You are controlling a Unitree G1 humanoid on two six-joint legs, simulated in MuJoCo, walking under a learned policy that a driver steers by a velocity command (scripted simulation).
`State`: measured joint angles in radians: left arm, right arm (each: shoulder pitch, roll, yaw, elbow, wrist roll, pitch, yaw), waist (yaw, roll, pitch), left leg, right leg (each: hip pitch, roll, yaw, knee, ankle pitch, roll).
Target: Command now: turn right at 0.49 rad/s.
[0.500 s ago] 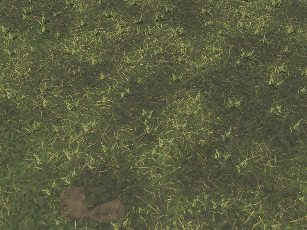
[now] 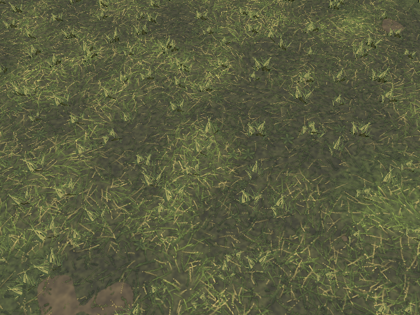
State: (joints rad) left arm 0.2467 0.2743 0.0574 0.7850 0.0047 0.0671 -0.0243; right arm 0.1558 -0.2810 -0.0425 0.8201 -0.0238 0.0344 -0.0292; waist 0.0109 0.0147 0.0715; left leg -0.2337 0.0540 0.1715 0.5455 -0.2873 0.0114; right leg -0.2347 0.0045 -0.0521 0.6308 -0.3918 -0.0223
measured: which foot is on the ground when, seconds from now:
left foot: down 0.00-0.02, up 0.04-0.56, down 0.58-0.96, up 0.98-1.00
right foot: up 0.00-0.00, down 0.02-0.60, up 0.62-0.96, down 0.98-1.00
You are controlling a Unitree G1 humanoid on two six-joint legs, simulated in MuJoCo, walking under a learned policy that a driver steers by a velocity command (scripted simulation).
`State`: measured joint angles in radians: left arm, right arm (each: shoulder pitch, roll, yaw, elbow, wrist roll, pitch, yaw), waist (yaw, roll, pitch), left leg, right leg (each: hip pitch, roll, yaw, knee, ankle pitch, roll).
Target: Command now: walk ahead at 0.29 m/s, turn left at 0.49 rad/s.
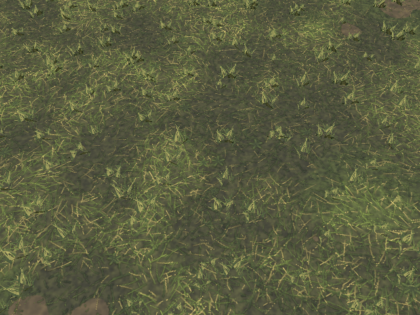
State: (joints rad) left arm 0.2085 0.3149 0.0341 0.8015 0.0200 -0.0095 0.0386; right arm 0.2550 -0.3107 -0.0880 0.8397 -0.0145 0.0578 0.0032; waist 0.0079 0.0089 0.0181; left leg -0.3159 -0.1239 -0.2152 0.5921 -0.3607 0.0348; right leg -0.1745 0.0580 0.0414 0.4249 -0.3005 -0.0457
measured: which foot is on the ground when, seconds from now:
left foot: up 0.00-0.40, down 0.42-1.00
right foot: down 0.00-0.40, up 0.42-1.00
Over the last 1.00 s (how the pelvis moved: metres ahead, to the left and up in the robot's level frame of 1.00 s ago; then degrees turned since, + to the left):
0.00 -0.02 0.01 -5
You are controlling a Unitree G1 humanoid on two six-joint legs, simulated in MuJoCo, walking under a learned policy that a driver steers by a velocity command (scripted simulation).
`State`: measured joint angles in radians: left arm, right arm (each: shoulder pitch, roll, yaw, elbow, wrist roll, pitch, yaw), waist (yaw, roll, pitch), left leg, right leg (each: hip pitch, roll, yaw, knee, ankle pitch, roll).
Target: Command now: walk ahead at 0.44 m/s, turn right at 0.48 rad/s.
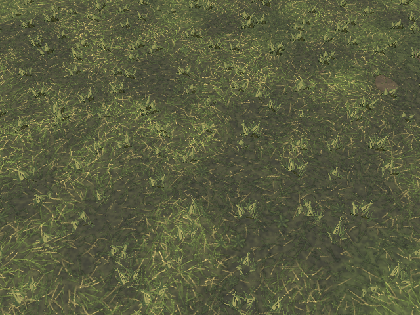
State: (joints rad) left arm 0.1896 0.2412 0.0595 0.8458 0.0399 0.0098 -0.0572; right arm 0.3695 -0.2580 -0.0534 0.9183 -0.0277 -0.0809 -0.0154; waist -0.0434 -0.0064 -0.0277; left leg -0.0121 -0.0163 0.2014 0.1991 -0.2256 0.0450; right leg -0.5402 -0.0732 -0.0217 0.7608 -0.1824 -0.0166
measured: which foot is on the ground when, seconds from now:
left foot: down 0.00-0.14, up 0.16-0.62, down 0.64-1.00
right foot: up 0.00-0.12, down 0.14-0.66, up 0.68-1.00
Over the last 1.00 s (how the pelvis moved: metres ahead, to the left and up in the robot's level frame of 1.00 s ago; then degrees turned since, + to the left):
0.32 0.04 0.01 6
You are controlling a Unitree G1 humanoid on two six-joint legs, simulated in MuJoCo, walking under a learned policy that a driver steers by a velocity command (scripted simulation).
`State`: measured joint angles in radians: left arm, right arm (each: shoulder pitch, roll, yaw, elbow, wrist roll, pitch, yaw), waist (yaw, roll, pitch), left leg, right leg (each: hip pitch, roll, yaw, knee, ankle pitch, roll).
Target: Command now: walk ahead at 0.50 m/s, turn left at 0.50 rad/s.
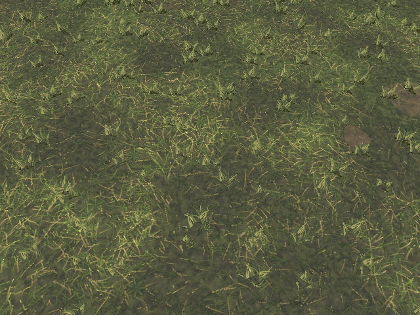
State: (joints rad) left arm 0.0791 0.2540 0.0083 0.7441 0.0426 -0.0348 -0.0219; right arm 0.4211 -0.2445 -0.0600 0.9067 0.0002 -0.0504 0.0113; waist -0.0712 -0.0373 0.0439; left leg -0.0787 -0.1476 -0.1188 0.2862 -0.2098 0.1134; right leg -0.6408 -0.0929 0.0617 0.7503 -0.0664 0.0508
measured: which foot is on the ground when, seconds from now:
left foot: down 0.00-0.18, up 0.20-0.68, down 0.70-1.00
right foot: up 0.00-0.14, down 0.16-0.70, up 0.72-1.00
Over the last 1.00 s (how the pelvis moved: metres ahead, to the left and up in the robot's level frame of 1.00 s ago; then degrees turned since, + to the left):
0.54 -0.13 0.00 -5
